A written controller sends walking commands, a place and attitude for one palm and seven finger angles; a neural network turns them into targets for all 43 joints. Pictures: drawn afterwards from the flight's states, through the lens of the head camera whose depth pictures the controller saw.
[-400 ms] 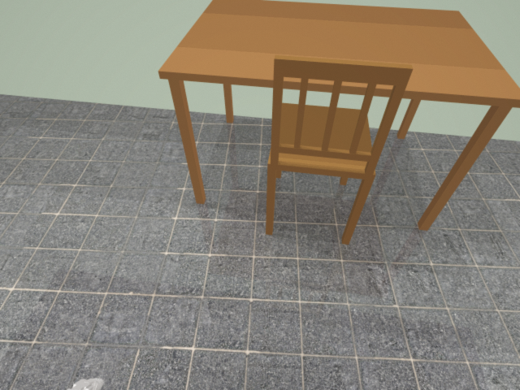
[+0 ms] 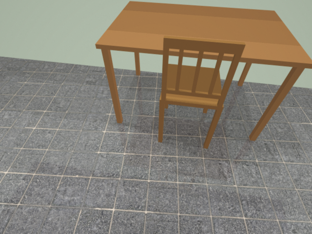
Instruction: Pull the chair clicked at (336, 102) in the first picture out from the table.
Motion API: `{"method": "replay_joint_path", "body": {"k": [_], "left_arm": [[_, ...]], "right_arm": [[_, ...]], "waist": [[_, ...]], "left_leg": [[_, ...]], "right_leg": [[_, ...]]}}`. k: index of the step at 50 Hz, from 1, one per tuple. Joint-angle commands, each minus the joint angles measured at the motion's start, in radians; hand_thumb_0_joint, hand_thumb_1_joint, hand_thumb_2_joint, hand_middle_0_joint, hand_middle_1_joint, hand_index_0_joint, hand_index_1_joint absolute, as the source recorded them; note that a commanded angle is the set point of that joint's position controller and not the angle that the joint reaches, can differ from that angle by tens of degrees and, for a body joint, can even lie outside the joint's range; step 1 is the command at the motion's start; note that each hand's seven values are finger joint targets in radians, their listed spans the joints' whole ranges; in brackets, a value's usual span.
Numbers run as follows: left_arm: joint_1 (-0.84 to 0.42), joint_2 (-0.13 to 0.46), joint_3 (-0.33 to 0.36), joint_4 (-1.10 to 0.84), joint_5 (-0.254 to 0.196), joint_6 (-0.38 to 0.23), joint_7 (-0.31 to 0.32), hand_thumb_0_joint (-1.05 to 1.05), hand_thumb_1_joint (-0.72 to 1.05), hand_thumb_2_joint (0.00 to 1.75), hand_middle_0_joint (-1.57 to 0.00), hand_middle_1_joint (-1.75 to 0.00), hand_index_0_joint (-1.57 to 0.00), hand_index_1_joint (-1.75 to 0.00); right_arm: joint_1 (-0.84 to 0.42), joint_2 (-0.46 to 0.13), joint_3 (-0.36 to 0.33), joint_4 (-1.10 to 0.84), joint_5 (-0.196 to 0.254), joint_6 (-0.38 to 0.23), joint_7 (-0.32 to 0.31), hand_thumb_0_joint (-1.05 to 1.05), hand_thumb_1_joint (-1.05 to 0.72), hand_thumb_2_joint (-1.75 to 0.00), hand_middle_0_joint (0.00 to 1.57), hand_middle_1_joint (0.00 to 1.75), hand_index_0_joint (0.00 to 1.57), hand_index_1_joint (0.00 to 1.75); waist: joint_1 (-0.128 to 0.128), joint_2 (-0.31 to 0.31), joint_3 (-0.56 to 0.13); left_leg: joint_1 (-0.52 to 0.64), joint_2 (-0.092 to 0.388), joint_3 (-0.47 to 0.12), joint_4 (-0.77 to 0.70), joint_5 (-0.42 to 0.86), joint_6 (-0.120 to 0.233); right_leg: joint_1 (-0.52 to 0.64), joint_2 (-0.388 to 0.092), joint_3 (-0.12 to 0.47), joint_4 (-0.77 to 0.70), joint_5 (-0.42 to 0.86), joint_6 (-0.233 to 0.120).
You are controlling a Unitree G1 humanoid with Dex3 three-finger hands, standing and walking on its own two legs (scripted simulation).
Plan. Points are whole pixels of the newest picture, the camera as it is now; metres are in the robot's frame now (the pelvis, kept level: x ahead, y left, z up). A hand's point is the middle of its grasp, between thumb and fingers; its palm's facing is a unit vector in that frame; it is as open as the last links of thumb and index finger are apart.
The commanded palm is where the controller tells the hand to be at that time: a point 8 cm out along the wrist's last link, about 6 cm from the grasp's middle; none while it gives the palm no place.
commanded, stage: stand and wait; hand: left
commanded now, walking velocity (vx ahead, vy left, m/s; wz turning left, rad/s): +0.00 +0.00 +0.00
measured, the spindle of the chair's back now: (197, 73) +0.91 -0.17 -0.10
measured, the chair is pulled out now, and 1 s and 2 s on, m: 0.00 0.00 0.00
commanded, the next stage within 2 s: look at it before walking up in 0.42 s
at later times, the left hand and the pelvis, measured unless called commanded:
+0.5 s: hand out of the picture +0.07 +0.25 -0.15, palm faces -0.02 -0.94 -0.34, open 7.4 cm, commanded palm none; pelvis -0.01 +0.00 +0.00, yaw +0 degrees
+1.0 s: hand out of the picture +0.06 +0.25 -0.15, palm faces -0.02 -0.94 -0.33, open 7.4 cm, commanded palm none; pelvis -0.01 +0.00 +0.00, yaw +0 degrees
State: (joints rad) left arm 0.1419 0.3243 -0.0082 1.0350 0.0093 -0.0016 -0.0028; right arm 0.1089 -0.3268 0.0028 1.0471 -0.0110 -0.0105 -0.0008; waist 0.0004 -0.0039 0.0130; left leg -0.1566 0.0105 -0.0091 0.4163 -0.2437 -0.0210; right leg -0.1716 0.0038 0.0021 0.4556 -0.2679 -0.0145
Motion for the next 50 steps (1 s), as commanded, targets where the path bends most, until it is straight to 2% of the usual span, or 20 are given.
{"method": "replay_joint_path", "body": {"k": [1, 4, 18, 23, 26, 30, 42, 45, 50], "left_arm": [[-0.045, 0.226, 0.054, -0.058, 0.001, -0.028, 0.017, 0.0, 0.9, 0.9, -0.2, -0.3, -0.2, -0.3], [-0.041, 0.225, 0.053, -0.045, 0.0, -0.028, 0.015, 0.0, 0.9, 0.9, -0.2, -0.3, -0.2, -0.3], [-0.043, 0.226, 0.049, -0.016, 0.0, -0.026, 0.012, 0.0, 0.9, 0.9, -0.2, -0.3, -0.2, -0.3], [-0.041, 0.224, 0.048, -0.014, 0.0, -0.027, 0.013, 0.0, 0.9, 0.9, -0.2, -0.3, -0.2, -0.3], [-0.041, 0.224, 0.048, -0.014, 0.001, -0.026, 0.012, 0.0, 0.9, 0.9, -0.2, -0.3, -0.2, -0.3], [-0.041, 0.223, 0.05, -0.015, 0.002, -0.028, 0.013, 0.0, 0.9, 0.9, -0.2, -0.3, -0.2, -0.3], [-0.029, 0.216, 0.047, -0.008, 0.002, -0.027, 0.013, 0.0, 0.9, 0.9, -0.2, -0.3, -0.2, -0.3], [-0.027, 0.22, 0.048, -0.008, 0.003, -0.029, 0.014, 0.0, 0.9, 0.9, -0.2, -0.3, -0.2, -0.3], [-0.022, 0.216, 0.046, -0.005, 0.002, -0.027, 0.013, 0.0, 0.9, 0.9, -0.2, -0.3, -0.2, -0.3]], "right_arm": [[-0.038, -0.2, -0.043, -0.059, -0.002, -0.026, -0.019, 0.0, -0.9, -0.9, 0.2, 0.3, 0.2, 0.3], [-0.037, -0.201, -0.041, -0.046, -0.002, -0.026, -0.019, 0.0, -0.9, -0.9, 0.2, 0.3, 0.2, 0.3], [-0.016, -0.209, -0.035, -0.01, 0.0, -0.026, -0.017, 0.0, -0.9, -0.9, 0.2, 0.3, 0.2, 0.3], [-0.015, -0.211, -0.034, -0.006, 0.0, -0.029, -0.017, 0.0, -0.9, -0.9, 0.2, 0.3, 0.2, 0.3], [-0.016, -0.209, -0.035, -0.006, 0.001, -0.027, -0.016, 0.0, -0.9, -0.9, 0.2, 0.3, 0.2, 0.3], [-0.01, -0.207, -0.035, -0.002, 0.001, -0.028, -0.015, 0.0, -0.9, -0.9, 0.2, 0.3, 0.2, 0.3], [-0.016, -0.206, -0.033, 0.004, 0.002, -0.03, -0.016, 0.0, -0.9, -0.9, 0.2, 0.3, 0.2, 0.3], [-0.013, -0.203, -0.033, 0.003, 0.003, -0.029, -0.016, 0.0, -0.9, -0.9, 0.2, 0.3, 0.2, 0.3], [-0.014, -0.204, -0.033, 0.004, 0.003, -0.028, -0.016, 0.0, -0.9, -0.9, 0.2, 0.3, 0.2, 0.3]], "waist": [[0.001, -0.004, -0.073], [0.002, 0.011, -0.067], [0.001, 0.0, -0.035], [0.003, 0.011, -0.046], [0.003, -0.004, -0.032], [0.002, -0.005, -0.044], [0.004, 0.018, -0.044], [0.004, -0.001, -0.041], [0.004, 0.011, -0.036]], "left_leg": [[0.016, 0.095, -0.066, -0.046, 0.212, 0.045], [0.018, 0.098, -0.065, -0.055, 0.199, 0.043], [0.004, 0.101, -0.08, -0.093, 0.141, 0.042], [0.013, 0.105, -0.083, -0.098, 0.164, 0.043], [0.003, 0.104, -0.084, -0.103, 0.141, 0.044], [0.009, 0.103, -0.088, -0.103, 0.153, 0.043], [0.024, 0.107, -0.088, -0.111, 0.175, 0.044], [0.024, 0.107, -0.088, -0.107, 0.189, 0.043], [0.025, 0.106, -0.09, -0.113, 0.17, 0.043]], "right_leg": [[0.038, -0.127, 0.111, -0.083, 0.266, -0.032], [0.036, -0.128, 0.115, -0.096, 0.25, -0.032], [0.018, -0.123, 0.118, -0.134, 0.139, -0.026], [0.026, -0.121, 0.116, -0.128, 0.166, -0.025], [0.016, -0.121, 0.115, -0.136, 0.138, -0.022], [0.024, -0.12, 0.113, -0.136, 0.145, -0.022], [0.026, -0.121, 0.11, -0.138, 0.171, -0.018], [0.033, -0.121, 0.107, -0.139, 0.195, -0.018], [0.025, -0.12, 0.109, -0.146, 0.166, -0.017]]}}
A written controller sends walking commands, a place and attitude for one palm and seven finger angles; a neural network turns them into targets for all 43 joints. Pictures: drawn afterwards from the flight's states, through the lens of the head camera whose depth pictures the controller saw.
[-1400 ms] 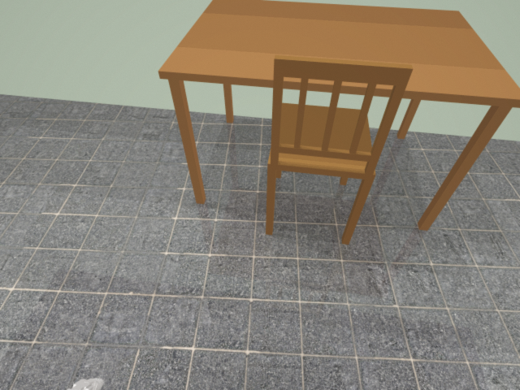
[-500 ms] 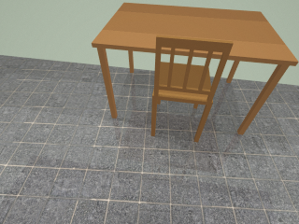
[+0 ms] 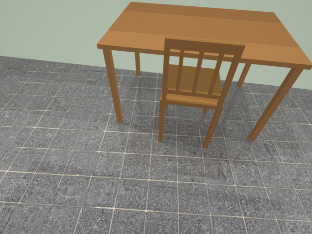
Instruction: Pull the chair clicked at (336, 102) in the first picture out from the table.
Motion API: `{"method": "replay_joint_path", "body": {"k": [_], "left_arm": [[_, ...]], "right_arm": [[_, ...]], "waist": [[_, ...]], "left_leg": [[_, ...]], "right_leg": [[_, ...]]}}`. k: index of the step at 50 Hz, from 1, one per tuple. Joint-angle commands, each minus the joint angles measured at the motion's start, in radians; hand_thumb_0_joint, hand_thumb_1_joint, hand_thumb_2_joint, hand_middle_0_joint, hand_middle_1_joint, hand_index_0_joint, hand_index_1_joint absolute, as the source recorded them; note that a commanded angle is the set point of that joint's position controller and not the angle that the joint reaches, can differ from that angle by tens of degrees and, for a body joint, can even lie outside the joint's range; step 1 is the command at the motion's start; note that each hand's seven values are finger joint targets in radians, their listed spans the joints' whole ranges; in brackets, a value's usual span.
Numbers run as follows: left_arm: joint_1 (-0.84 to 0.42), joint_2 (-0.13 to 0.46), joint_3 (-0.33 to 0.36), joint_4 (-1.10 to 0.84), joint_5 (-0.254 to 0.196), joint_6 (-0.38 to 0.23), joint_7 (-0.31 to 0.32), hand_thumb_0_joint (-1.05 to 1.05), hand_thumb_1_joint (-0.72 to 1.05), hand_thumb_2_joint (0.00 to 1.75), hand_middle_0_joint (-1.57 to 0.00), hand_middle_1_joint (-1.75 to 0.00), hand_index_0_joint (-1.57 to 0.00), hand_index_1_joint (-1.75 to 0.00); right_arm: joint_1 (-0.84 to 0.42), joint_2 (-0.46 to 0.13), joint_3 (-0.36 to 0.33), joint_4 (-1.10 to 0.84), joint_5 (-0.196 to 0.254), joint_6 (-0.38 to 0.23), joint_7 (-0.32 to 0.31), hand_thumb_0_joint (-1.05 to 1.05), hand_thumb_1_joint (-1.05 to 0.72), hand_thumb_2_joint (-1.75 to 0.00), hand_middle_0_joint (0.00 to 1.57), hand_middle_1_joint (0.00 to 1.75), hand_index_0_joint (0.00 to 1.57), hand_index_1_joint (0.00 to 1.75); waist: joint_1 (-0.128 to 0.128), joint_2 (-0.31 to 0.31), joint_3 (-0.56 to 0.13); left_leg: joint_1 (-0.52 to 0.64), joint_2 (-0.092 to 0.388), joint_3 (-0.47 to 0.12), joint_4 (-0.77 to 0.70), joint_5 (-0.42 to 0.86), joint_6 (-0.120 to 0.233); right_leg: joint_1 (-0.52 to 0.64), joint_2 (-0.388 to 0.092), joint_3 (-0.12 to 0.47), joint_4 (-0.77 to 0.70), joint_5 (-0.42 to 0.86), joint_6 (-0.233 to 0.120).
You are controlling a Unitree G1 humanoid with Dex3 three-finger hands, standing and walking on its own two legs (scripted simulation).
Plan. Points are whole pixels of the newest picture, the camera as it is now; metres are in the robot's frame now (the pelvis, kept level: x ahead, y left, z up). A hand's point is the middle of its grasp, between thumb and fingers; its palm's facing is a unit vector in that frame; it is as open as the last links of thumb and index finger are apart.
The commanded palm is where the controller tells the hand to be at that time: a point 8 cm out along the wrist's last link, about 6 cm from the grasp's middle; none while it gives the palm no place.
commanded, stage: look at it before walking up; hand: left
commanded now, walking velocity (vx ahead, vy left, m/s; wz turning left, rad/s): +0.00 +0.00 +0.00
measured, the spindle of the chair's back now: (197, 73) +0.92 -0.17 -0.11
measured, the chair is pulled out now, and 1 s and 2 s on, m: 0.00 0.00 0.00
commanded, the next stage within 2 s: walk to a spot facing it in 0.04 s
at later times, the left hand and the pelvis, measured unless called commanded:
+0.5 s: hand out of the picture +0.06 +0.20 -0.18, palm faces -0.12 -0.95 -0.28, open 7.4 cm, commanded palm none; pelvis -0.01 -0.01 -0.02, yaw -9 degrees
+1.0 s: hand out of the picture +0.08 +0.18 -0.17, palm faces -0.30 -0.92 -0.26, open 7.4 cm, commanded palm none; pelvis -0.02 +0.00 -0.01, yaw -24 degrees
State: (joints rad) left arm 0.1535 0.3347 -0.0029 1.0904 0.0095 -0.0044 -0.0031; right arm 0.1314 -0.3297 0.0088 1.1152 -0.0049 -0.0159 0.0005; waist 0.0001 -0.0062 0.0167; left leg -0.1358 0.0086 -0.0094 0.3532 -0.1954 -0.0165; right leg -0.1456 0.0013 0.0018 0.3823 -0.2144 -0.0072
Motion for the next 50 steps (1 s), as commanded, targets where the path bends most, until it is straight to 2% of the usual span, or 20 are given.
{"method": "replay_joint_path", "body": {"k": [1, 9, 13, 16, 19, 21, 23, 24, 25, 26, 27, 28, 29, 30, 31, 32, 35, 41, 47, 50], "left_arm": [[-0.037, 0.207, 0.042, -0.06, 0.003, -0.025, 0.014, 0.0, 0.9, 0.9, -0.2, -0.3, -0.2, -0.3], [-0.038, 0.212, 0.046, -0.061, 0.002, -0.023, 0.013, 0.0, 0.9, 0.9, -0.2, -0.3, -0.2, -0.3], [0.025, 0.109, 0.04, -0.076, 0.003, 0.012, 0.017, 0.0, 0.9, 0.9, -0.2, -0.3, -0.2, -0.3], [0.047, 0.108, 0.052, -0.118, 0.008, 0.028, 0.014, 0.0, 0.9, 0.9, -0.2, -0.3, -0.2, -0.3], [0.058, 0.091, 0.06, -0.162, 0.01, 0.036, 0.006, 0.0, 0.9, 0.9, -0.2, -0.3, -0.2, -0.3], [0.077, 0.067, 0.066, -0.18, 0.011, 0.038, 0.002, 0.0, 0.9, 0.9, -0.2, -0.3, -0.2, -0.3], [0.1, 0.034, 0.07, -0.195, 0.011, 0.042, -0.004, 0.0, 0.9, 0.9, -0.2, -0.3, -0.2, -0.3], [0.115, 0.023, 0.074, -0.203, 0.011, 0.044, -0.006, 0.0, 0.9, 0.9, -0.2, -0.3, -0.2, -0.3], [0.145, 0.018, 0.079, -0.203, 0.012, 0.043, -0.009, 0.0, 0.9, 0.9, -0.2, -0.3, -0.2, -0.3], [0.204, 0.016, 0.085, -0.191, 0.013, 0.037, -0.009, 0.0, 0.9, 0.9, -0.2, -0.3, -0.2, -0.3], [0.244, 0.083, 0.097, -0.189, 0.024, 0.021, -0.002, 0.0, 0.9, 0.9, -0.2, -0.3, -0.2, -0.3], [0.255, 0.168, 0.113, -0.2, 0.02, 0.011, 0.012, 0.0, 0.9, 0.9, -0.2, -0.3, -0.2, -0.3], [0.261, 0.149, 0.112, -0.206, 0.011, 0.014, 0.024, 0.0, 0.9, 0.9, -0.2, -0.3, -0.2, -0.3], [0.201, 0.127, 0.11, -0.215, 0.01, 0.017, 0.027, 0.0, 0.9, 0.9, -0.2, -0.3, -0.2, -0.3], [0.148, 0.104, 0.105, -0.232, 0.008, 0.016, 0.023, 0.0, 0.9, 0.9, -0.2, -0.3, -0.2, -0.3], [0.131, 0.086, 0.101, -0.244, 0.006, 0.011, 0.02, 0.0, 0.9, 0.9, -0.2, -0.3, -0.2, -0.3], [0.164, 0.063, 0.104, -0.234, 0.006, 0.005, 0.021, 0.0, 0.9, 0.9, -0.2, -0.3, -0.2, -0.3], [0.213, 0.06, 0.112, -0.222, 0.01, 0.01, 0.019, 0.0, 0.9, 0.9, -0.2, -0.3, -0.2, -0.3], [0.186, 0.091, 0.122, -0.239, 0.018, 0.024, 0.017, 0.0, 0.9, 0.9, -0.2, -0.3, -0.2, -0.3], [0.128, 0.102, 0.124, -0.26, 0.019, 0.032, 0.017, 0.0, 0.9, 0.9, -0.2, -0.3, -0.2, -0.3]], "right_arm": [[-0.036, -0.203, -0.039, -0.063, -0.003, -0.023, -0.017, 0.0, -0.9, -0.9, 0.2, 0.3, 0.2, 0.3], [-0.034, -0.211, -0.043, -0.063, -0.005, -0.026, -0.022, 0.0, -0.9, -0.9, 0.2, 0.3, 0.2, 0.3], [0.038, -0.093, -0.036, -0.077, -0.005, -0.004, -0.029, 0.0, -0.9, -0.9, 0.2, 0.3, 0.2, 0.3], [0.058, -0.098, -0.054, -0.121, -0.007, 0.01, -0.033, 0.0, -0.9, -0.9, 0.2, 0.3, 0.2, 0.3], [0.056, -0.114, -0.073, -0.165, -0.009, 0.014, -0.035, 0.0, -0.9, -0.9, 0.2, 0.3, 0.2, 0.3], [0.05, -0.123, -0.086, -0.189, -0.009, 0.012, -0.035, 0.0, -0.9, -0.9, 0.2, 0.3, 0.2, 0.3], [0.031, -0.122, -0.094, -0.208, -0.011, 0.007, -0.033, 0.0, -0.9, -0.9, 0.2, 0.3, 0.2, 0.3], [0.022, -0.117, -0.097, -0.22, -0.012, 0.008, -0.032, 0.0, -0.9, -0.9, 0.2, 0.3, 0.2, 0.3], [0.001, -0.115, -0.1, -0.229, -0.012, 0.01, -0.031, 0.0, -0.9, -0.9, 0.2, 0.3, 0.2, 0.3], [-0.019, -0.107, -0.101, -0.239, -0.012, 0.014, -0.031, 0.0, -0.9, -0.9, 0.2, 0.3, 0.2, 0.3], [-0.003, -0.058, -0.096, -0.253, -0.007, 0.024, -0.025, 0.0, -0.9, -0.9, 0.2, 0.3, 0.2, 0.3], [-0.014, 0.007, -0.082, -0.291, -0.004, 0.029, -0.021, 0.0, -0.9, -0.9, 0.2, 0.3, 0.2, 0.3], [-0.047, -0.027, -0.087, -0.286, -0.006, 0.038, -0.027, 0.0, -0.9, -0.9, 0.2, 0.3, 0.2, 0.3], [-0.035, -0.024, -0.092, -0.276, -0.005, 0.036, -0.027, 0.0, -0.9, -0.9, 0.2, 0.3, 0.2, 0.3], [-0.007, -0.021, -0.094, -0.257, -0.008, 0.033, -0.023, 0.0, -0.9, -0.9, 0.2, 0.3, 0.2, 0.3], [0.014, -0.014, -0.093, -0.245, -0.011, 0.03, -0.019, 0.0, -0.9, -0.9, 0.2, 0.3, 0.2, 0.3], [0.023, 0.002, -0.094, -0.237, -0.012, 0.031, -0.023, 0.0, -0.9, -0.9, 0.2, 0.3, 0.2, 0.3], [-0.019, 0.012, -0.091, -0.264, -0.011, 0.032, -0.03, 0.0, -0.9, -0.9, 0.2, 0.3, 0.2, 0.3], [-0.043, 0.019, -0.086, -0.3, 0.001, 0.024, -0.033, 0.0, -0.9, -0.9, 0.2, 0.3, 0.2, 0.3], [0.032, 0.018, -0.086, -0.3, 0.01, 0.014, -0.037, 0.0, -0.9, -0.9, 0.2, 0.3, 0.2, 0.3]], "waist": [[0.002, 0.006, -0.046], [0.002, 0.022, -0.042], [-0.003, -0.009, -0.039], [-0.006, 0.005, -0.023], [-0.003, 0.064, -0.018], [0.005, 0.129, -0.027], [0.022, 0.201, -0.021], [0.026, 0.2, -0.012], [0.047, 0.169, -0.008], [0.08, 0.12, -0.007], [0.087, -0.133, -0.013], [0.08, -0.332, -0.001], [0.096, -0.265, -0.003], [0.053, -0.163, 0.023], [0.027, -0.087, 0.009], [0.017, -0.067, -0.027], [0.026, -0.099, -0.073], [0.048, -0.115, -0.082], [0.059, -0.127, -0.074], [0.026, -0.16, -0.104]], "left_leg": [[0.008, 0.109, -0.089, -0.052, 0.129, 0.039], [0.032, 0.118, -0.07, -0.044, 0.158, 0.035], [0.018, 0.125, -0.008, 0.029, 0.129, 0.015], [-0.002, 0.139, 0.006, 0.062, 0.066, 0.02], [-0.016, 0.189, -0.022, 0.05, 0.024, 0.046], [-0.035, 0.259, -0.056, 0.023, 0.056, 0.088], [-0.06, 0.33, -0.06, 0.016, 0.17, 0.145], [-0.097, 0.344, -0.035, 0.032, 0.184, 0.155], [-0.142, 0.339, -0.007, 0.081, 0.17, 0.142], [-0.197, 0.298, 0.042, 0.202, 0.128, 0.099], [-0.29, 0.158, 0.152, 0.478, -0.064, 0.007], [-0.459, 0.023, 0.117, 0.704, -0.399, -0.042], [-0.436, 0.042, -0.028, 0.781, -0.369, -0.026], [-0.466, 0.054, -0.04, 0.822, -0.301, -0.027], [-0.45, 0.071, -0.047, 0.823, -0.218, -0.032], [-0.427, 0.069, -0.032, 0.803, -0.173, -0.04], [-0.423, 0.058, -0.022, 0.754, -0.141, -0.053], [-0.434, 0.039, -0.031, 0.677, -0.161, -0.06], [-0.3, -0.004, -0.029, 0.443, -0.217, -0.038], [-0.165, -0.027, -0.027, 0.251, -0.188, -0.018]], "right_leg": [[0.004, -0.119, 0.107, -0.07, 0.121, -0.024], [-0.006, -0.112, 0.121, -0.061, 0.181, -0.029], [-0.061, -0.105, 0.154, 0.009, 0.238, -0.022], [-0.135, -0.084, 0.177, 0.066, 0.204, -0.027], [-0.206, -0.035, 0.154, 0.167, 0.151, -0.018], [-0.222, 0.0, 0.095, 0.296, 0.076, -0.003], [-0.226, 0.009, 0.014, 0.423, -0.187, 0.014], [-0.197, -0.011, -0.003, 0.432, -0.229, 0.016], [-0.149, -0.021, -0.004, 0.392, -0.196, 0.012], [-0.068, -0.032, 0.012, 0.264, -0.09, 0.004], [-0.024, -0.146, 0.231, 0.046, 0.095, -0.045], [-0.043, -0.356, 0.597, -0.104, 0.257, -0.152], [-0.095, -0.334, 0.616, -0.148, 0.171, -0.158], [-0.096, -0.308, 0.583, -0.123, 0.112, -0.173], [-0.092, -0.26, 0.493, -0.097, 0.083, -0.174], [-0.074, -0.222, 0.435, -0.082, 0.105, -0.169], [-0.008, -0.187, 0.392, -0.058, 0.196, -0.155], [0.039, -0.172, 0.447, -0.052, 0.226, -0.164], [-0.04, -0.149, 0.53, -0.055, 0.205, -0.177], [-0.097, -0.122, 0.541, -0.034, 0.214, -0.144]]}}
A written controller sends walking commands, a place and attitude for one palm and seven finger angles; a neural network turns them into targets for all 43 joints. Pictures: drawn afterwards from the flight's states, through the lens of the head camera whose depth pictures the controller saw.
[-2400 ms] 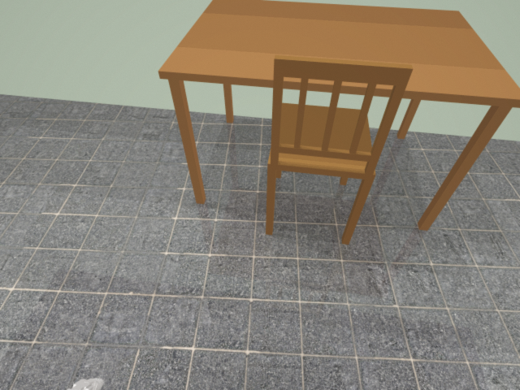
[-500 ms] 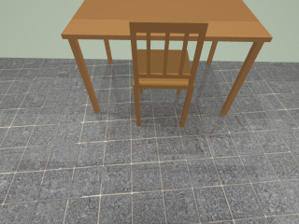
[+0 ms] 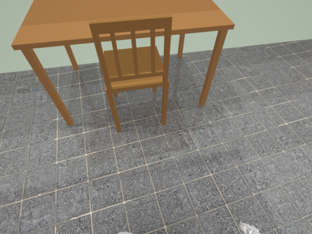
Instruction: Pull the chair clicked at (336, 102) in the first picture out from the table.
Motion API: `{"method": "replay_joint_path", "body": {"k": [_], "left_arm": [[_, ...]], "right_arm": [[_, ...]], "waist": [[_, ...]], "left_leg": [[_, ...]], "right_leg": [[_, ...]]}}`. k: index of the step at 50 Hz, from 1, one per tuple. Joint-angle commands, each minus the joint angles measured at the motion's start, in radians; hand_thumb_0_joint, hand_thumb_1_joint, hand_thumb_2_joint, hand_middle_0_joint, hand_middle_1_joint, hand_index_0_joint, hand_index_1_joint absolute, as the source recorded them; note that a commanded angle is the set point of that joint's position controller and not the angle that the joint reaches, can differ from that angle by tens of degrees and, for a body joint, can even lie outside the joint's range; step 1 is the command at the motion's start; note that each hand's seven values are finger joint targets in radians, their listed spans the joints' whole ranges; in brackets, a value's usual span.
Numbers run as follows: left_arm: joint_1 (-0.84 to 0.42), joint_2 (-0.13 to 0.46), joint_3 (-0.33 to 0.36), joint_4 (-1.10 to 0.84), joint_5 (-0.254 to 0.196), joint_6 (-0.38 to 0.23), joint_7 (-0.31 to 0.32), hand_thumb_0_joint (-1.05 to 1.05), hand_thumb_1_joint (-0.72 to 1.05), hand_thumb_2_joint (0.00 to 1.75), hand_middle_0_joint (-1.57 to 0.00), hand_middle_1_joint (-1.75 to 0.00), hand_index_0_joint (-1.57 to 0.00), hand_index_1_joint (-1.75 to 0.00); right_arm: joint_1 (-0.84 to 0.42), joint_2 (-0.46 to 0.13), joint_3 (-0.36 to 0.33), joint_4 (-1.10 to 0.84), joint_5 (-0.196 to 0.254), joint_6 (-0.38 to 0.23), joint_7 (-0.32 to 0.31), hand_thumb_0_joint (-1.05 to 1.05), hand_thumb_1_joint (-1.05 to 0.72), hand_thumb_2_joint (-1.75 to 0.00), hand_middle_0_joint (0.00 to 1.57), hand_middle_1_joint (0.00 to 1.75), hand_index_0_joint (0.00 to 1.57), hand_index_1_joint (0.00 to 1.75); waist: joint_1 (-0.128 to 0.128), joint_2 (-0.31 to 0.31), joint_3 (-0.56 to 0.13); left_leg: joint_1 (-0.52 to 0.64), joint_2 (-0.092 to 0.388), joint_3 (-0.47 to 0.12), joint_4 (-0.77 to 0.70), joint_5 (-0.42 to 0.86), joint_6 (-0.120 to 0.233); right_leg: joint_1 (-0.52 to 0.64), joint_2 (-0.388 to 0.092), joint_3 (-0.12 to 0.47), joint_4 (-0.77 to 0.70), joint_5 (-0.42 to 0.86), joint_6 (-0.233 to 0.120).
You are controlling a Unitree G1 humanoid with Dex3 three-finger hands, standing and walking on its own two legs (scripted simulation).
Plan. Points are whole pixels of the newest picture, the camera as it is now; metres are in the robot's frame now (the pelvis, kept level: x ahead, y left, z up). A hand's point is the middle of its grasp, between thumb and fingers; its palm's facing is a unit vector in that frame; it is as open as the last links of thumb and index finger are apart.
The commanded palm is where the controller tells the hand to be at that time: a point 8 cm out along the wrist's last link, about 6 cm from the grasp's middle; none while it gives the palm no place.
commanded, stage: walk to a spot facing it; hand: left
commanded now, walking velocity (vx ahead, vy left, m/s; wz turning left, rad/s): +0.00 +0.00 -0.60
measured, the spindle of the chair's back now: (134, 54) +0.93 +0.22 -0.10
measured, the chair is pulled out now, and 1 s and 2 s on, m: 0.00 0.00 0.00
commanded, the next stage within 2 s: turn to face it in 1.24 s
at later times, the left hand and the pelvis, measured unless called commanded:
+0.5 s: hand (113, 218) +0.18 +0.15 -0.16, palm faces -0.38 -0.90 -0.20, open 7.4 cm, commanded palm none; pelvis +0.01 +0.00 -0.01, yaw -21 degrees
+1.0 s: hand (128, 193) +0.26 +0.13 -0.20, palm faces -0.49 -0.85 -0.18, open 7.4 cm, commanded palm none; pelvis +0.18 -0.05 -0.02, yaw -36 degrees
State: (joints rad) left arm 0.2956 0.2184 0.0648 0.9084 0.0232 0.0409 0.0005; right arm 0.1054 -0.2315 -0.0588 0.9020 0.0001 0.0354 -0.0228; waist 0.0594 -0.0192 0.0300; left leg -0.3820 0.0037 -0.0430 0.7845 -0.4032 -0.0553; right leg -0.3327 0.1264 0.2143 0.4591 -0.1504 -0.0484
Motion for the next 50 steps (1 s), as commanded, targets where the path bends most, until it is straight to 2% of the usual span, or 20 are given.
{"method": "replay_joint_path", "body": {"k": [1, 2, 4, 5, 9, 12, 20, 22, 24, 25, 26, 27, 30, 32, 42, 45, 46, 47, 48, 50], "left_arm": [[-0.043, 0.22, 0.057, -0.086, 0.002, -0.011, 0.012, 0.0, 0.9, 0.9, -0.2, -0.3, -0.2, -0.3], [-0.064, 0.203, 0.053, -0.098, -0.002, -0.008, 0.01, 0.0, 0.9, 0.9, -0.2, -0.3, -0.2, -0.3], [-0.064, 0.119, 0.042, -0.133, -0.004, -0.011, -0.009, 0.0, 0.9, 0.9, -0.2, -0.3, -0.2, -0.3], [-0.058, 0.156, 0.053, -0.134, 0.007, -0.014, -0.01, 0.0, 0.9, 0.9, -0.2, -0.3, -0.2, -0.3], [-0.011, 0.128, 0.047, -0.07, 0.007, 0.004, -0.037, 0.0, 0.9, 0.9, -0.2, -0.3, -0.2, -0.3], [-0.089, 0.106, 0.033, -0.09, -0.001, 0.007, -0.039, 0.0, 0.9, 0.9, -0.2, -0.3, -0.2, -0.3], [-0.251, 0.076, 0.014, -0.13, 0.005, -0.011, -0.069, 0.0, 0.9, 0.9, -0.2, -0.3, -0.2, -0.3], [-0.233, 0.066, 0.015, -0.125, 0.004, -0.022, -0.07, 0.0, 0.9, 0.9, -0.2, -0.3, -0.2, -0.3], [-0.082, 0.093, 0.026, -0.073, 0.005, -0.04, -0.061, 0.0, 0.9, 0.9, -0.2, -0.3, -0.2, -0.3], [0.043, 0.2, 0.045, -0.036, 0.01, -0.055, -0.044, 0.0, 0.9, 0.9, -0.2, -0.3, -0.2, -0.3], [0.172, 0.321, 0.072, -0.007, -0.007, -0.058, -0.026, 0.0, 0.9, 0.9, -0.2, -0.3, -0.2, -0.3], [0.199, 0.32, 0.078, 0.004, -0.02, -0.058, -0.009, 0.0, 0.9, 0.9, -0.2, -0.3, -0.2, -0.3], [-0.001, 0.204, 0.045, -0.034, -0.008, -0.071, -0.001, 0.0, 0.9, 0.9, -0.2, -0.3, -0.2, -0.3], [-0.024, 0.181, 0.036, -0.033, -0.004, -0.087, -0.003, 0.0, 0.9, 0.9, -0.2, -0.3, -0.2, -0.3], [0.038, 0.184, 0.037, 0.029, 0.003, -0.101, 0.004, 0.0, 0.9, 0.9, -0.2, -0.3, -0.2, -0.3], [0.008, 0.178, 0.048, 0.038, -0.002, -0.098, 0.004, 0.0, 0.9, 0.9, -0.2, -0.3, -0.2, -0.3], [0.026, 0.124, 0.047, 0.027, -0.012, -0.094, -0.004, 0.0, 0.9, 0.9, -0.2, -0.3, -0.2, -0.3], [0.085, 0.057, 0.035, 0.008, -0.022, -0.091, -0.017, 0.0, 0.9, 0.9, -0.2, -0.3, -0.2, -0.3], [0.055, 0.087, 0.039, 0.001, -0.013, -0.094, -0.019, 0.0, 0.9, 0.9, -0.2, -0.3, -0.2, -0.3], [-0.008, 0.07, 0.036, 0.002, -0.002, -0.086, -0.033, 0.0, 0.9, 0.9, -0.2, -0.3, -0.2, -0.3]], "right_arm": [[0.111, -0.085, -0.017, -0.079, 0.005, -0.042, -0.017, 0.0, -0.9, -0.9, 0.2, 0.3, 0.2, 0.3], [0.162, -0.104, -0.021, -0.069, 0.004, -0.049, -0.022, 0.0, -0.9, -0.9, 0.2, 0.3, 0.2, 0.3], [0.162, -0.249, -0.043, -0.096, -0.014, -0.055, -0.026, 0.0, -0.9, -0.9, 0.2, 0.3, 0.2, 0.3], [0.112, -0.241, -0.033, -0.126, -0.012, -0.048, -0.019, 0.0, -0.9, -0.9, 0.2, 0.3, 0.2, 0.3], [0.037, -0.135, 0.0, -0.122, -0.02, -0.06, -0.023, 0.0, -0.9, -0.9, 0.2, 0.3, 0.2, 0.3], [0.141, -0.14, -0.008, -0.083, -0.02, -0.062, -0.024, 0.0, -0.9, -0.9, 0.2, 0.3, 0.2, 0.3], [0.272, -0.188, -0.032, -0.007, -0.033, -0.075, -0.003, 0.0, -0.9, -0.9, 0.2, 0.3, 0.2, 0.3], [0.272, -0.195, -0.033, 0.002, -0.035, -0.076, 0.0, 0.0, -0.9, -0.9, 0.2, 0.3, 0.2, 0.3], [0.255, -0.192, -0.03, 0.001, -0.029, -0.076, 0.005, 0.0, -0.9, -0.9, 0.2, 0.3, 0.2, 0.3], [0.263, -0.139, -0.017, -0.015, -0.014, -0.077, 0.02, 0.0, -0.9, -0.9, 0.2, 0.3, 0.2, 0.3], [0.158, -0.088, 0.005, -0.087, -0.016, -0.078, 0.026, 0.0, -0.9, -0.9, 0.2, 0.3, 0.2, 0.3], [0.066, -0.141, -0.008, -0.107, -0.022, -0.078, 0.021, 0.0, -0.9, -0.9, 0.2, 0.3, 0.2, 0.3], [0.093, -0.118, -0.017, -0.058, -0.03, -0.078, 0.031, 0.0, -0.9, -0.9, 0.2, 0.3, 0.2, 0.3], [0.149, -0.087, -0.015, -0.031, -0.032, -0.066, 0.033, 0.0, -0.9, -0.9, 0.2, 0.3, 0.2, 0.3], [0.031, -0.06, -0.014, -0.095, -0.02, -0.091, 0.052, 0.0, -0.9, -0.9, 0.2, 0.3, 0.2, 0.3], [0.241, -0.105, -0.028, -0.03, -0.022, -0.107, 0.028, 0.0, -0.9, -0.9, 0.2, 0.3, 0.2, 0.3], [0.41, -0.198, -0.05, 0.013, -0.036, -0.113, 0.01, 0.0, -0.9, -0.9, 0.2, 0.3, 0.2, 0.3], [0.491, -0.291, -0.06, 0.031, -0.042, -0.116, 0.005, 0.0, -0.9, -0.9, 0.2, 0.3, 0.2, 0.3], [0.428, -0.253, -0.043, 0.017, -0.031, -0.102, 0.006, 0.0, -0.9, -0.9, 0.2, 0.3, 0.2, 0.3], [0.255, -0.154, -0.024, -0.016, -0.027, -0.109, 0.004, 0.0, -0.9, -0.9, 0.2, 0.3, 0.2, 0.3]], "waist": [[-0.059, -0.146, -0.13], [-0.085, -0.119, -0.134], [-0.085, 0.295, -0.076], [-0.069, 0.243, -0.048], [-0.016, 0.184, -0.01], [-0.062, 0.168, -0.016], [-0.129, 0.199, 0.027], [-0.115, 0.203, 0.007], [-0.031, 0.117, -0.06], [0.026, -0.102, -0.144], [0.094, -0.32, -0.139], [0.109, -0.242, -0.108], [-0.015, -0.049, 0.017], [-0.055, -0.072, 0.027], [-0.039, -0.131, 0.065], [-0.141, -0.052, -0.026], [-0.203, 0.13, -0.14], [-0.191, 0.426, -0.215], [-0.169, 0.278, -0.16], [-0.112, 0.218, 0.016]], "left_leg": [[0.174, -0.029, 0.012, -0.277, 0.085, 0.029], [0.316, 0.005, -0.007, -0.384, 0.131, 0.045], [0.406, 0.414, -0.42, -0.587, 0.085, 0.178], [0.239, 0.489, -0.441, -0.581, 0.076, 0.238], [0.192, 0.241, -0.042, -0.495, 0.389, 0.171], [0.3, 0.268, -0.007, -0.445, 0.592, 0.2], [0.276, 0.348, 0.038, -0.513, 0.153, 0.196], [0.269, 0.352, 0.077, -0.461, 0.189, 0.177], [0.171, 0.295, 0.178, -0.223, 0.238, 0.107], [-0.092, 0.236, 0.286, 0.053, 0.159, 0.047], [-0.381, 0.101, 0.248, 0.336, -0.246, -0.002], [-0.432, 0.131, 0.093, 0.413, -0.183, 0.019], [-0.346, 0.177, 0.066, 0.363, 0.019, -0.001], [-0.269, 0.161, 0.103, 0.29, 0.078, -0.021], [-0.113, 0.092, 0.119, -0.063, 0.171, 0.005], [0.26, 0.045, 0.132, -0.248, 0.203, 0.022], [0.473, 0.194, -0.036, -0.324, 0.1, 0.058], [0.601, 0.485, -0.435, -0.49, 0.025, 0.148], [0.454, 0.523, -0.503, -0.57, -0.174, 0.195], [0.229, 0.468, -0.326, -0.616, -0.252, 0.181]], "right_leg": [[0.043, -0.228, 0.313, -0.093, 0.107, -0.073], [-0.069, -0.18, 0.272, -0.049, 0.014, -0.031], [-0.374, 0.016, -0.057, 0.361, -0.392, 0.075], [-0.332, -0.069, -0.095, 0.549, -0.386, 0.095], [-0.298, -0.102, -0.159, 0.79, -0.193, 0.121], [-0.306, -0.134, -0.195, 0.671, -0.222, 0.13], [-0.162, -0.167, -0.298, 0.295, -0.278, 0.081], [-0.076, -0.151, -0.32, 0.199, -0.28, 0.064], [0.207, -0.109, -0.353, 0.001, -0.151, 0.027], [0.525, -0.283, -0.136, -0.092, -0.255, -0.049], [0.6, -0.531, 0.298, -0.194, -0.205, -0.164], [0.512, -0.538, 0.345, -0.226, -0.237, -0.2], [0.28, -0.429, 0.126, -0.229, -0.218, -0.173], [0.198, -0.377, 0.024, -0.239, -0.063, -0.153], [0.177, -0.33, 0.031, -0.201, 0.043, -0.12], [0.09, -0.252, -0.009, 0.072, 0.188, -0.073], [-0.02, -0.154, -0.082, 0.35, 0.05, -0.034], [-0.241, -0.027, -0.208, 0.7, -0.417, 0.022], [-0.273, -0.089, -0.143, 0.83, -0.406, -0.001], [-0.345, -0.185, -0.173, 0.912, -0.257, 0.008]]}}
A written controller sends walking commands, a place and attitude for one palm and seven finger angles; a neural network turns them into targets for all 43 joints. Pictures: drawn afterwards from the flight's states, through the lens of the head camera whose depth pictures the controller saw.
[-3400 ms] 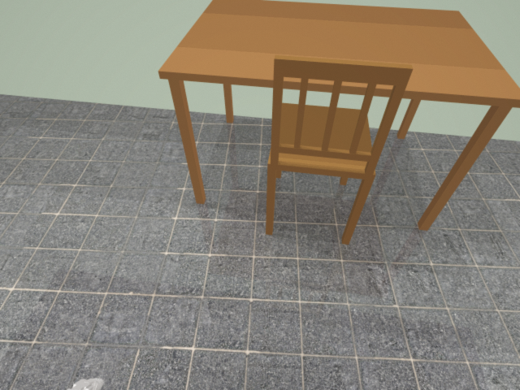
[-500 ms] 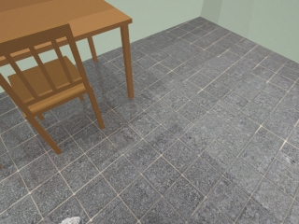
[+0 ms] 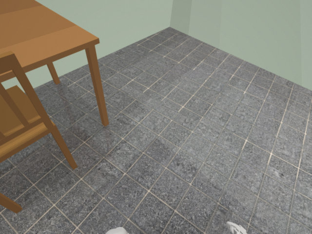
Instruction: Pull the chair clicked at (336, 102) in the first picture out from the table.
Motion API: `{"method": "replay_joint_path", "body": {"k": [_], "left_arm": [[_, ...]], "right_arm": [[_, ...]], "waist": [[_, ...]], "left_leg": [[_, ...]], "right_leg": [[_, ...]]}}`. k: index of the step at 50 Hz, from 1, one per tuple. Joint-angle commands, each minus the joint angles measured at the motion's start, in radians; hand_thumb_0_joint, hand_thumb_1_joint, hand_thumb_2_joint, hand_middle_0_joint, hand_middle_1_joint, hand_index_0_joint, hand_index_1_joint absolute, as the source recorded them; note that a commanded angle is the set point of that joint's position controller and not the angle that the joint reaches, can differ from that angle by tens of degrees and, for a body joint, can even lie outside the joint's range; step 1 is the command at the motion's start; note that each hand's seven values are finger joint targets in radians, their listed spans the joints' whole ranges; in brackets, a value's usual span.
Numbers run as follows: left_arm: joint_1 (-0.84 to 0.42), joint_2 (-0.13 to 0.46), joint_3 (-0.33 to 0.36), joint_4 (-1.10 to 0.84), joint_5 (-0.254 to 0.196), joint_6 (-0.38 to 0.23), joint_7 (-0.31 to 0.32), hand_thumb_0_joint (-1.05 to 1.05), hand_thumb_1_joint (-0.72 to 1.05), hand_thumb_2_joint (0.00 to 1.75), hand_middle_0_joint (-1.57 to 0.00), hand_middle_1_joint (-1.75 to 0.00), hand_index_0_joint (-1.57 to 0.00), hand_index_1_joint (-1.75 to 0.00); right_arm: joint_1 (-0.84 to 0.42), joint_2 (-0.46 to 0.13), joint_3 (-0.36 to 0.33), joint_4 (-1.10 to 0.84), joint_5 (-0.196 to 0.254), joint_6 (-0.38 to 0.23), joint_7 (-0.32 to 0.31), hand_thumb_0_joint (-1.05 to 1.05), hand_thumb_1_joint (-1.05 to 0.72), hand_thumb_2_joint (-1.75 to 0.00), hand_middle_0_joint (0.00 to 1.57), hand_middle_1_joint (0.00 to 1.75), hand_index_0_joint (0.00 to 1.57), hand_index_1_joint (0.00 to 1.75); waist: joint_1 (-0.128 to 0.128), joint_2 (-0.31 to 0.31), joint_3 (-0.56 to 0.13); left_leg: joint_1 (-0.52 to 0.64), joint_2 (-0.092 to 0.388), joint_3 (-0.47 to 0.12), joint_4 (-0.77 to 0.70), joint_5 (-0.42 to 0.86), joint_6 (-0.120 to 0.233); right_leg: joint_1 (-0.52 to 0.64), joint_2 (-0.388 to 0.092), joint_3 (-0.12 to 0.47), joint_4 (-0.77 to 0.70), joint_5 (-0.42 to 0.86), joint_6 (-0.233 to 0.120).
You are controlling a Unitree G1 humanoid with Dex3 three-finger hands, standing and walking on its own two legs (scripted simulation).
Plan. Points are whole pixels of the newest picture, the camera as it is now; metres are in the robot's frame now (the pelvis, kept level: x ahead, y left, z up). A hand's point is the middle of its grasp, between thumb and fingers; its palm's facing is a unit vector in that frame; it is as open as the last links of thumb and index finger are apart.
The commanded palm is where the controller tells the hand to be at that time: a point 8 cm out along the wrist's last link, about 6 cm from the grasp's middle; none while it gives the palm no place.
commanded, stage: walk to a spot facing it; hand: left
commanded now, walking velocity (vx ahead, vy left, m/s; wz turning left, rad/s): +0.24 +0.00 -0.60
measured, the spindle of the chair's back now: out of the picture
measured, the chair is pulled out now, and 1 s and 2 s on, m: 0.00 0.00 0.00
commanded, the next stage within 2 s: turn to face it in 0.24 s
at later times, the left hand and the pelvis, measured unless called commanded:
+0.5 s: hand (130, 173) +0.33 +0.11 -0.14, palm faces -0.25 -0.94 -0.24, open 7.4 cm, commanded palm none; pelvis +0.14 -0.04 +0.00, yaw -13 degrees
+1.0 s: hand (91, 199) +0.23 +0.22 -0.16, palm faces +0.10 -0.97 -0.22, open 7.4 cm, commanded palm none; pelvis +0.19 +0.00 +0.02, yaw +2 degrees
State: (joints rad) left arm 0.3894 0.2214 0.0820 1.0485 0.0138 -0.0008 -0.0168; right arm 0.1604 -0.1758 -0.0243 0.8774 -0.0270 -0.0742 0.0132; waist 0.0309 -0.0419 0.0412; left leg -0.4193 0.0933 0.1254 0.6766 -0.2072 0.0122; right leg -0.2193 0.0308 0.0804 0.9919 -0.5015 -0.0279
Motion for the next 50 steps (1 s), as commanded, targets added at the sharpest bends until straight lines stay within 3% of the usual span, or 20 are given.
{"method": "replay_joint_path", "body": {"k": [1, 4, 6, 13, 16, 17, 18, 19, 20, 22, 24, 26, 33, 37, 38, 39, 40, 42, 45, 50], "left_arm": [[-0.104, 0.061, 0.022, -0.127, 0.014, -0.032, -0.026, 0.0, 0.9, 0.9, -0.2, -0.3, -0.2, -0.3], [-0.044, 0.016, 0.019, -0.117, 0.017, 0.003, -0.033, 0.0, 0.9, 0.9, -0.2, -0.3, -0.2, -0.3], [-0.069, 0.001, 0.02, -0.129, 0.016, 0.013, -0.032, 0.0, 0.9, 0.9, -0.2, -0.3, -0.2, -0.3], [-0.234, -0.004, 0.009, -0.203, 0.013, 0.017, -0.032, 0.0, 0.9, 0.9, -0.2, -0.3, -0.2, -0.3], [-0.229, 0.017, 0.01, -0.212, 0.015, 0.008, -0.028, 0.0, 0.9, 0.9, -0.2, -0.3, -0.2, -0.3], [-0.164, 0.035, 0.013, -0.196, 0.017, -0.002, -0.023, 0.0, 0.9, 0.9, -0.2, -0.3, -0.2, -0.3], [-0.058, 0.094, 0.021, -0.159, 0.021, -0.021, -0.011, 0.0, 0.9, 0.9, -0.2, -0.3, -0.2, -0.3], [0.033, 0.216, 0.045, -0.135, 0.023, -0.039, 0.007, 0.0, 0.9, 0.9, -0.2, -0.3, -0.2, -0.3], [0.059, 0.234, 0.035, -0.128, -0.003, -0.032, 0.019, 0.0, 0.9, 0.9, -0.2, -0.3, -0.2, -0.3], [-0.086, 0.171, 0.016, -0.142, 0.004, -0.03, 0.036, 0.0, 0.9, 0.9, -0.2, -0.3, -0.2, -0.3], [-0.202, 0.103, -0.012, -0.15, 0.006, -0.035, 0.044, 0.0, 0.9, 0.9, -0.2, -0.3, -0.2, -0.3], [-0.248, 0.087, -0.017, -0.148, 0.011, -0.029, 0.049, 0.0, 0.9, 0.9, -0.2, -0.3, -0.2, -0.3], [-0.206, 0.113, 0.008, -0.133, 0.015, -0.005, 0.055, 0.0, 0.9, 0.9, -0.2, -0.3, -0.2, -0.3], [-0.202, 0.112, 0.021, -0.138, 0.008, 0.006, 0.052, 0.0, 0.9, 0.9, -0.2, -0.3, -0.2, -0.3], [-0.201, 0.09, 0.022, -0.15, 0.002, 0.013, 0.049, 0.0, 0.9, 0.9, -0.2, -0.3, -0.2, -0.3], [-0.184, 0.041, 0.019, -0.178, -0.005, 0.023, 0.042, 0.0, 0.9, 0.9, -0.2, -0.3, -0.2, -0.3], [-0.264, 0.021, 0.004, -0.228, 0.001, 0.024, 0.037, 0.0, 0.9, 0.9, -0.2, -0.3, -0.2, -0.3], [-0.287, 0.03, 0.016, -0.209, 0.011, 0.023, 0.037, 0.0, 0.9, 0.9, -0.2, -0.3, -0.2, -0.3], [-0.212, 0.056, 0.022, -0.151, 0.008, 0.02, 0.028, 0.0, 0.9, 0.9, -0.2, -0.3, -0.2, -0.3], [-0.214, 0.076, 0.021, -0.148, 0.002, 0.03, 0.034, 0.0, 0.9, 0.9, -0.2, -0.3, -0.2, -0.3]], "right_arm": [[0.168, -0.154, -0.046, 0.012, 0.0, -0.003, -0.033, 0.0, -0.9, -0.9, 0.2, 0.3, 0.2, 0.3], [0.138, -0.122, -0.043, 0.029, 0.006, -0.017, -0.039, 0.0, -0.9, -0.9, 0.2, 0.3, 0.2, 0.3], [0.154, -0.119, -0.049, 0.037, 0.006, -0.016, -0.04, 0.0, -0.9, -0.9, 0.2, 0.3, 0.2, 0.3], [0.177, -0.17, -0.069, 0.048, 0.001, 0.013, -0.031, 0.0, -0.9, -0.9, 0.2, 0.3, 0.2, 0.3], [0.161, -0.194, -0.078, 0.042, -0.001, 0.03, -0.03, 0.0, -0.9, -0.9, 0.2, 0.3, 0.2, 0.3], [0.159, -0.192, -0.077, 0.041, 0.001, 0.035, -0.028, 0.0, -0.9, -0.9, 0.2, 0.3, 0.2, 0.3], [0.184, -0.163, -0.064, 0.047, 0.006, 0.037, -0.021, 0.0, -0.9, -0.9, 0.2, 0.3, 0.2, 0.3], [0.23, -0.076, -0.042, 0.029, 0.017, 0.038, -0.016, 0.0, -0.9, -0.9, 0.2, 0.3, 0.2, 0.3], [0.189, -0.096, -0.041, 0.015, 0.022, 0.053, -0.033, 0.0, -0.9, -0.9, 0.2, 0.3, 0.2, 0.3], [0.19, -0.086, -0.033, 0.058, 0.017, 0.065, -0.04, 0.0, -0.9, -0.9, 0.2, 0.3, 0.2, 0.3], [0.225, -0.065, -0.025, 0.112, 0.009, 0.078, -0.038, 0.0, -0.9, -0.9, 0.2, 0.3, 0.2, 0.3], [0.25, -0.043, -0.019, 0.135, 0.011, 0.093, -0.035, 0.0, -0.9, -0.9, 0.2, 0.3, 0.2, 0.3], [0.151, -0.03, -0.031, 0.089, 0.013, 0.103, -0.016, 0.0, -0.9, -0.9, 0.2, 0.3, 0.2, 0.3], [0.185, -0.038, -0.04, 0.079, 0.008, 0.096, -0.011, 0.0, -0.9, -0.9, 0.2, 0.3, 0.2, 0.3], [0.222, -0.068, -0.049, 0.081, 0.006, 0.091, -0.009, 0.0, -0.9, -0.9, 0.2, 0.3, 0.2, 0.3], [0.241, -0.159, -0.069, 0.066, -0.003, 0.085, -0.012, 0.0, -0.9, -0.9, 0.2, 0.3, 0.2, 0.3], [0.28, -0.225, -0.082, 0.055, -0.007, 0.085, -0.018, 0.0, -0.9, -0.9, 0.2, 0.3, 0.2, 0.3], [0.236, -0.208, -0.082, 0.065, -0.001, 0.075, -0.04, 0.0, -0.9, -0.9, 0.2, 0.3, 0.2, 0.3], [0.124, -0.166, -0.065, 0.032, 0.008, 0.058, -0.043, 0.0, -0.9, -0.9, 0.2, 0.3, 0.2, 0.3], [0.148, -0.198, -0.077, 0.04, 0.012, 0.063, -0.04, 0.0, -0.9, -0.9, 0.2, 0.3, 0.2, 0.3]], "waist": [[-0.059, 0.207, 0.054], [-0.008, 0.192, 0.003], [-0.011, 0.169, 0.001], [-0.058, 0.195, 0.024], [-0.045, 0.186, -0.009], [-0.009, 0.156, -0.05], [0.038, 0.025, -0.127], [0.061, -0.29, -0.258], [0.067, -0.198, -0.284], [0.013, -0.147, -0.221], [-0.048, -0.044, -0.147], [-0.066, -0.067, -0.103], [-0.017, -0.08, -0.056], [-0.043, -0.065, -0.072], [-0.064, 0.025, -0.083], [-0.071, 0.303, -0.067], [-0.113, 0.385, -0.04], [-0.089, 0.258, -0.075], [-0.04, 0.16, -0.099], [-0.057, 0.136, -0.103]], "left_leg": [[0.185, 0.332, -0.384, -0.514, -0.369, 0.088], [0.166, 0.268, -0.12, -0.482, -0.102, 0.073], [0.198, 0.272, -0.053, -0.466, 0.05, 0.094], [0.254, 0.278, 0.111, -0.351, 0.288, 0.093], [0.277, 0.279, 0.136, -0.219, 0.333, 0.064], [0.263, 0.261, 0.152, -0.094, 0.385, 0.04], [0.141, 0.213, 0.161, 0.112, 0.294, -0.004], [-0.129, 0.046, 0.165, 0.413, -0.336, -0.061], [-0.111, 0.024, -0.019, 0.517, -0.459, -0.055], [-0.101, 0.032, -0.109, 0.581, -0.349, -0.05], [-0.037, 0.047, -0.113, 0.506, -0.237, -0.054], [0.031, 0.039, -0.089, 0.383, -0.228, -0.058], [-0.002, 0.011, -0.023, 0.189, -0.247, -0.058], [0.13, -0.004, 0.011, -0.056, -0.093, -0.046], [0.204, 0.02, -0.043, -0.183, -0.012, -0.028], [0.252, 0.215, -0.355, -0.311, 0.144, 0.069], [0.245, 0.364, -0.554, -0.408, 0.289, 0.188], [0.281, 0.289, -0.496, -0.381, 0.267, 0.171], [0.314, 0.174, -0.311, -0.35, 0.395, 0.122], [0.369, 0.156, -0.333, -0.348, 0.426, 0.142]], "right_leg": [[-0.426, -0.116, -0.043, 0.354, 0.157, -0.004], [-0.375, -0.14, -0.081, 0.252, 0.233, 0.024], [-0.388, -0.15, -0.099, 0.163, 0.25, 0.043], [-0.294, -0.121, -0.188, -0.208, 0.276, 0.056], [-0.172, -0.081, -0.224, -0.318, 0.276, 0.037], [-0.056, -0.059, -0.236, -0.397, 0.314, 0.025], [0.177, -0.102, -0.17, -0.483, 0.446, 0.004], [0.41, -0.415, 0.235, -0.538, 0.786, -0.111], [0.324, -0.488, 0.26, -0.58, 0.955, -0.187], [0.191, -0.432, 0.185, -0.631, 0.77, -0.177], [0.049, -0.374, 0.017, -0.653, 0.707, -0.14], [-0.04, -0.359, -0.084, -0.678, 0.644, -0.128], [0.021, -0.4, -0.134, -0.688, 0.478, -0.129], [-0.028, -0.382, -0.215, -0.554, 0.405, -0.058], [-0.089, -0.347, -0.248, -0.45, 0.315, -0.015], [-0.271, -0.218, -0.302, -0.252, 0.07, 0.066], [-0.377, -0.13, -0.246, -0.018, -0.136, 0.096], [-0.452, -0.132, -0.094, 0.196, -0.009, 0.088], [-0.414, -0.143, -0.086, 0.203, 0.156, 0.111], [-0.382, -0.129, -0.081, 0.111, 0.152, 0.135]]}}
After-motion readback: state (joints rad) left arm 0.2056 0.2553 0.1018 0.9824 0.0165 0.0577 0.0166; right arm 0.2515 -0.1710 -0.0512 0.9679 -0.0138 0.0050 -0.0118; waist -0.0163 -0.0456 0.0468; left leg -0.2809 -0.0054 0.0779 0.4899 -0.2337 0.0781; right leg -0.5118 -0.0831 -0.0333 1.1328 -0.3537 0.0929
